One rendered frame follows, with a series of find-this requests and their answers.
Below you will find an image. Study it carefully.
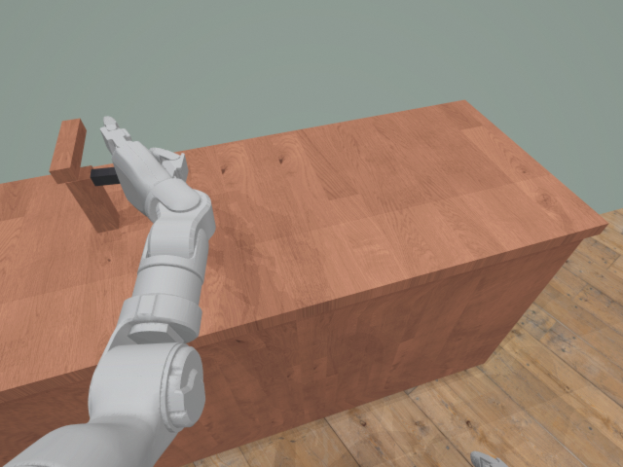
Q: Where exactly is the left robot hand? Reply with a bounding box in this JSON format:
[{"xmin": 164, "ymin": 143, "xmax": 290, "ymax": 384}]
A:
[{"xmin": 100, "ymin": 116, "xmax": 189, "ymax": 216}]

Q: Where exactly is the counter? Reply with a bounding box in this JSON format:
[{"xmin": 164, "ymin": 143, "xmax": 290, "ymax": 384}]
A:
[{"xmin": 0, "ymin": 100, "xmax": 609, "ymax": 467}]

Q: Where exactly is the robot left forearm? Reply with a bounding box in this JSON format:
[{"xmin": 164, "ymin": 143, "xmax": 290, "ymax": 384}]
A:
[{"xmin": 88, "ymin": 178, "xmax": 216, "ymax": 417}]

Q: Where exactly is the left robot upper arm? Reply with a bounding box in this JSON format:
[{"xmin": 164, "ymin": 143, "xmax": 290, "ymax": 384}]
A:
[{"xmin": 3, "ymin": 342, "xmax": 205, "ymax": 467}]

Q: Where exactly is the tap lever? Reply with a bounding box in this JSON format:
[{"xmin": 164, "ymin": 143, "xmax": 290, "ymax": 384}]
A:
[{"xmin": 91, "ymin": 167, "xmax": 120, "ymax": 186}]

